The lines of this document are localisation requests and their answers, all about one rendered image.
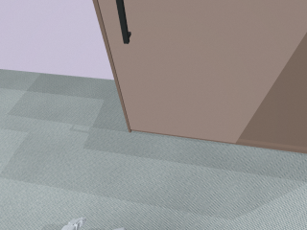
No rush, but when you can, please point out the robot left hand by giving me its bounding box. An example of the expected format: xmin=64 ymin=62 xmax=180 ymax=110
xmin=61 ymin=218 xmax=86 ymax=230

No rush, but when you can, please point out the wardrobe door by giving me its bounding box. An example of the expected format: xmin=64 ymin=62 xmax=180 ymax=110
xmin=239 ymin=33 xmax=307 ymax=148
xmin=98 ymin=0 xmax=307 ymax=143

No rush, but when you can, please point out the handle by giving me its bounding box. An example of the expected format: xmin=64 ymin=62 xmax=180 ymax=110
xmin=116 ymin=0 xmax=131 ymax=44

